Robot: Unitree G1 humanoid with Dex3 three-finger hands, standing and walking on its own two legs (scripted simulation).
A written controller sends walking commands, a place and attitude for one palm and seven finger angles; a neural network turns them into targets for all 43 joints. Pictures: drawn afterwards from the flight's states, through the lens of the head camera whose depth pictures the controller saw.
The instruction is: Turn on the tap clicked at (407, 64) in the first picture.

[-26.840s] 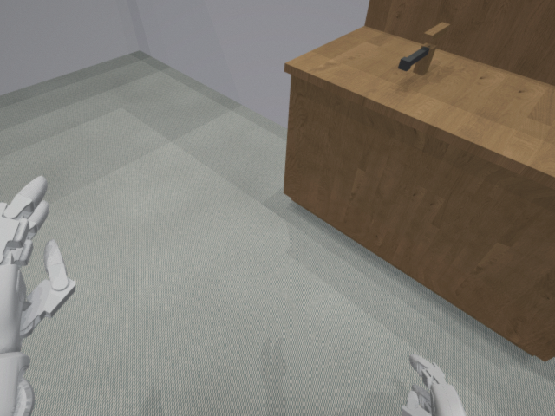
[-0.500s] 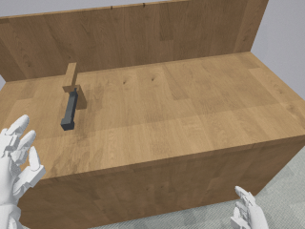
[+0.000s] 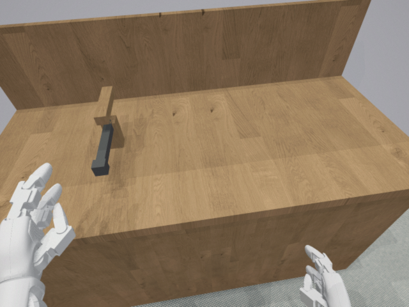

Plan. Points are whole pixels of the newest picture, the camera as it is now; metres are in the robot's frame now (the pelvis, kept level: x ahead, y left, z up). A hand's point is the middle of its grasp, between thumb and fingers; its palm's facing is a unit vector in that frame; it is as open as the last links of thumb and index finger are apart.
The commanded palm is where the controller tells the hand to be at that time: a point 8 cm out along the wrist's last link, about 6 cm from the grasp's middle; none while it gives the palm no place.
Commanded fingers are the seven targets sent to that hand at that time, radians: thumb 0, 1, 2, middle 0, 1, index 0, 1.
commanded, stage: turn the palm inward beside the body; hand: left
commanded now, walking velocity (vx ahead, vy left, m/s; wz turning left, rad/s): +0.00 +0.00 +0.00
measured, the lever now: (100, 167) +0.36 +0.29 +0.07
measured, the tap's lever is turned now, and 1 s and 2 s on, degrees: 0 0 0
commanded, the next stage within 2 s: reach beside the lever's end, fingers flat in 0.66 s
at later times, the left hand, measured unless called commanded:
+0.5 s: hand (82, 230) +0.19 +0.21 +0.14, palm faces +0.45 -0.88 -0.13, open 7.4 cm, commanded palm +0.13 +0.26 +0.15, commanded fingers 0.00 0.90 0.90 -0.20 -0.30 -0.20 -0.30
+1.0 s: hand (82, 224) +0.20 +0.22 +0.13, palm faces +0.49 -0.86 -0.15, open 7.4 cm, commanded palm +0.15 +0.27 +0.14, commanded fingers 0.00 0.90 0.90 -0.20 -0.30 -0.20 -0.30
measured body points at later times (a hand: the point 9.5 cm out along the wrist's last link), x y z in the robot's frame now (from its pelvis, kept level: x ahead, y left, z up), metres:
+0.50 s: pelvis +0.00 -0.01 +0.00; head -0.01 -0.04 +0.45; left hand +0.16 +0.26 +0.15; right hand +0.21 -0.23 -0.07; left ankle -0.01 +0.11 -0.72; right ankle +0.05 -0.06 -0.72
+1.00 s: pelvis +0.01 -0.02 +0.00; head +0.01 -0.05 +0.45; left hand +0.17 +0.27 +0.14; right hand +0.21 -0.24 -0.08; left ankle -0.01 +0.11 -0.72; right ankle +0.05 -0.06 -0.72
